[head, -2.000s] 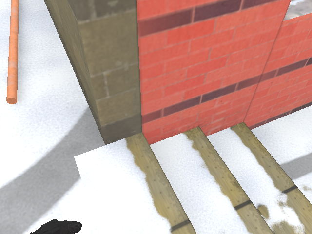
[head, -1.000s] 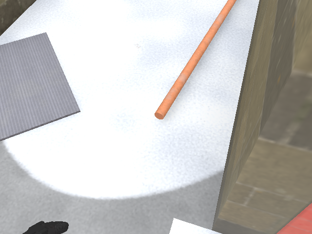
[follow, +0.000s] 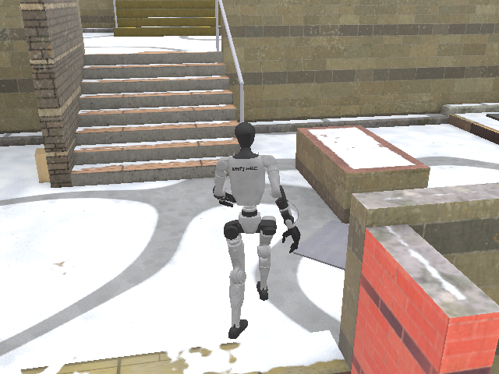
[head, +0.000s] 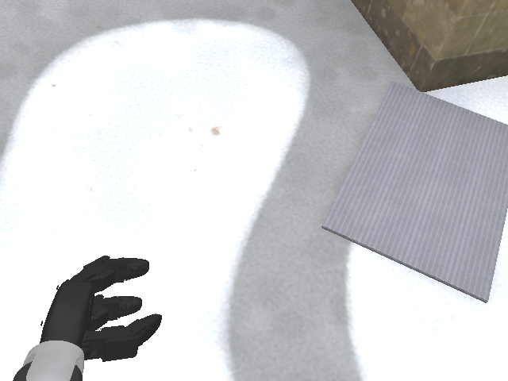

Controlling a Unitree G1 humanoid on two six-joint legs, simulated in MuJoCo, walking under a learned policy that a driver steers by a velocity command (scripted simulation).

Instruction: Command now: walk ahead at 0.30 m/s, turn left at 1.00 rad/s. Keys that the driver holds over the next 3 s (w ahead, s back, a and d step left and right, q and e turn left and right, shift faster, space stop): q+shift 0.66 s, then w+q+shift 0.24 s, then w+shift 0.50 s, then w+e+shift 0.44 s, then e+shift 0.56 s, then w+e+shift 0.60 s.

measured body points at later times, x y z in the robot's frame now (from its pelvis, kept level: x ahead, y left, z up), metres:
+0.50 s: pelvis +0.16 +0.05 -0.01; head +0.18 +0.09 +0.44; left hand +0.09 +0.35 -0.13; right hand +0.48 -0.08 -0.07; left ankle +0.17 +0.15 -0.72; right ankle +0.18 -0.09 -0.69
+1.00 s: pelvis +0.25 +0.08 +0.02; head +0.27 +0.08 +0.47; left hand +0.05 +0.31 -0.07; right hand +0.59 +0.08 -0.07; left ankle +0.16 +0.19 -0.63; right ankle +0.31 -0.02 -0.72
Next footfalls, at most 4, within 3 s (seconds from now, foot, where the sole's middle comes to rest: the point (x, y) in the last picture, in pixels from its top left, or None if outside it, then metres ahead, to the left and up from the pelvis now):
0.04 right None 0.22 -0.08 -0.76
0.46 left None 0.20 0.17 -0.76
0.84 right None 0.34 0.01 -0.76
1.30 left None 0.28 0.44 -0.76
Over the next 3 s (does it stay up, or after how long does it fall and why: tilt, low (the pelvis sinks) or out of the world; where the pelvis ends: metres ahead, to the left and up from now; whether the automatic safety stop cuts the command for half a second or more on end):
stays up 0.90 0.99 -0.01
